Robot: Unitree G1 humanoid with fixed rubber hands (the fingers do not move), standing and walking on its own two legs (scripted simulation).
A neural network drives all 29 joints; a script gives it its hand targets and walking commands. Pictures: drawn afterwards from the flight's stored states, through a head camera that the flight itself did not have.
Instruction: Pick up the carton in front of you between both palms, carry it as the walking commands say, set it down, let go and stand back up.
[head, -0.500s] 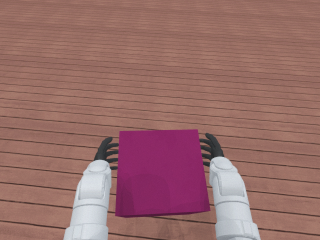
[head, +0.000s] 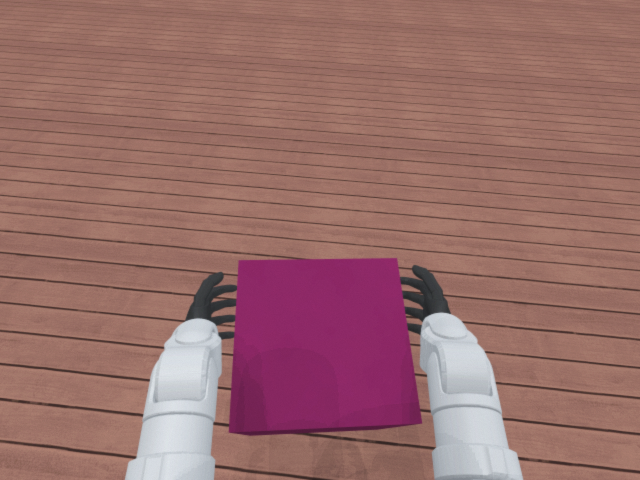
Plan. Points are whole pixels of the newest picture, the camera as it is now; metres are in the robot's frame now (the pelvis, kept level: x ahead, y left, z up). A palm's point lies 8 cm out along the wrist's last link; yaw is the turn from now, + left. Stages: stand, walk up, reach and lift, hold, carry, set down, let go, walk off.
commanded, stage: carry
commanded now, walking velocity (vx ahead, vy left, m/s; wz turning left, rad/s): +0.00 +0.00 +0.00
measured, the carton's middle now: (316, 355) +0.31 +0.00 -0.06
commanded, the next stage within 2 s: hold in 0.12 s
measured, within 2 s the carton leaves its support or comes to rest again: neither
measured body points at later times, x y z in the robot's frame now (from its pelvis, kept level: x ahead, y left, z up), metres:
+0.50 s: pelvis -0.01 -0.04 +0.02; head -0.03 -0.05 +0.47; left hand +0.24 +0.20 +0.04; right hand +0.34 -0.09 +0.05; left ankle -0.06 +0.07 -0.73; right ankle +0.10 -0.18 -0.73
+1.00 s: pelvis +0.00 -0.11 +0.01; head -0.03 -0.14 +0.46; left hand +0.25 +0.13 +0.05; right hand +0.35 -0.16 +0.05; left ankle -0.06 +0.06 -0.73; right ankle +0.10 -0.19 -0.73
